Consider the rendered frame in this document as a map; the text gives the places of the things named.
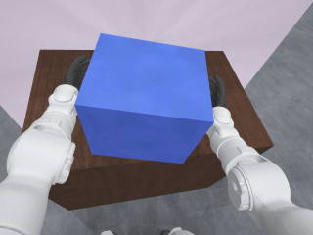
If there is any robot right hand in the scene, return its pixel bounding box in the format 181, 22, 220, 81
208, 74, 227, 108

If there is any left robot forearm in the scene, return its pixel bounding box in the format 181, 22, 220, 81
6, 84, 79, 174

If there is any pedestal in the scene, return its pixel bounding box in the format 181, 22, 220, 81
22, 49, 274, 211

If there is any robot left hand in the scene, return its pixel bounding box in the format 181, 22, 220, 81
63, 55, 91, 90

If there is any right robot forearm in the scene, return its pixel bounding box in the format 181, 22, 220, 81
206, 106, 291, 198

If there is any right robot upper arm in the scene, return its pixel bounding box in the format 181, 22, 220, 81
227, 161, 313, 235

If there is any carton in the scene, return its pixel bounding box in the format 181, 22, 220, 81
74, 33, 214, 164

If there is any left robot upper arm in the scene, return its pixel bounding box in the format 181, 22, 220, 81
0, 128, 76, 235

